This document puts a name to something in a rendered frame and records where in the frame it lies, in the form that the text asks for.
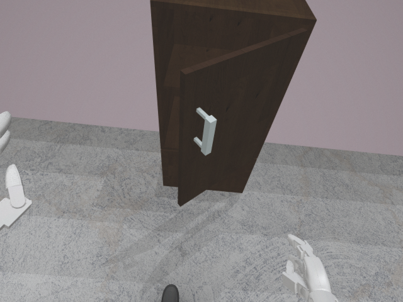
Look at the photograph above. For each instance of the robot left foot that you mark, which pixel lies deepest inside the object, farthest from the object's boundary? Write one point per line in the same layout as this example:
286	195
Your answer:
170	294

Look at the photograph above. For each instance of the cupboard door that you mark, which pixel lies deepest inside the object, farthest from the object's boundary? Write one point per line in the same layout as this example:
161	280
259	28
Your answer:
241	90

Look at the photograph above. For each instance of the handle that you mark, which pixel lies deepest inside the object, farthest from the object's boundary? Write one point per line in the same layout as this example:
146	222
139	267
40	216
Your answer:
208	132

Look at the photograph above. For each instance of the left robot hand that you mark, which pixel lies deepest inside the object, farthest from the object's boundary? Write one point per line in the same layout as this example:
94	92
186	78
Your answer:
11	209

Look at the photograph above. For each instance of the right robot hand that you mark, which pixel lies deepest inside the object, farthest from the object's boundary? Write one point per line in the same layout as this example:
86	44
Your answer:
311	275

